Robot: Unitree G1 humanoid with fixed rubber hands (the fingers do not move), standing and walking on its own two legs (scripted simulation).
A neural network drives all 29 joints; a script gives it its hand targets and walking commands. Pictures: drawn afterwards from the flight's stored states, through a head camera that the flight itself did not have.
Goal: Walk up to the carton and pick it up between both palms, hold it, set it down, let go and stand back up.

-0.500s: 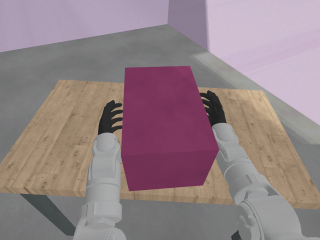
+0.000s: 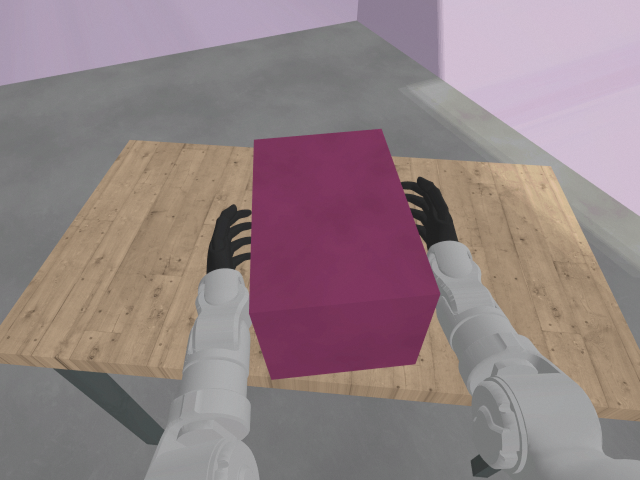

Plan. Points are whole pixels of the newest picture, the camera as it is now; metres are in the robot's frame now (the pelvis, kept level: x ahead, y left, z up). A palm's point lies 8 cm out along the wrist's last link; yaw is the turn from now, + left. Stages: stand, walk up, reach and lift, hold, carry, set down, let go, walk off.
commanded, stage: set down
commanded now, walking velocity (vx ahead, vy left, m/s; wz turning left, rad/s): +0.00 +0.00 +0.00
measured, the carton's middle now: (330, 245) +0.43 +0.04 +0.06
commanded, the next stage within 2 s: none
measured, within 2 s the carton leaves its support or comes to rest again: rests again in 1.60 s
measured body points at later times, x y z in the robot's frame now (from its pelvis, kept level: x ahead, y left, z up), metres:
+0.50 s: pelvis +0.00 -0.01 +0.00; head +0.08 -0.01 +0.44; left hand +0.39 +0.17 +0.02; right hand +0.46 -0.10 +0.04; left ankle +0.00 +0.17 -0.75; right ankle -0.01 -0.09 -0.75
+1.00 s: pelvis +0.00 +0.00 -0.01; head +0.12 -0.02 +0.42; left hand +0.40 +0.17 +0.00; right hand +0.48 -0.11 +0.02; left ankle +0.00 +0.17 -0.75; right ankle -0.01 -0.09 -0.75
